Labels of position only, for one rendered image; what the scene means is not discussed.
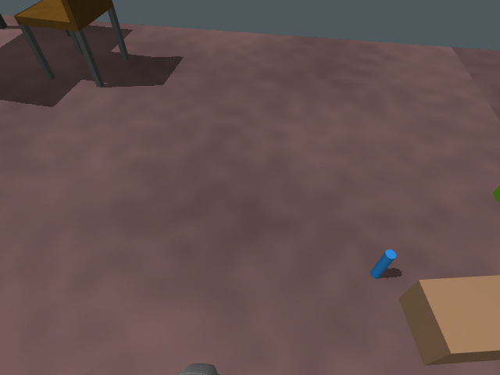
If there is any chair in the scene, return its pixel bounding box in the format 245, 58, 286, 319
14, 0, 129, 88

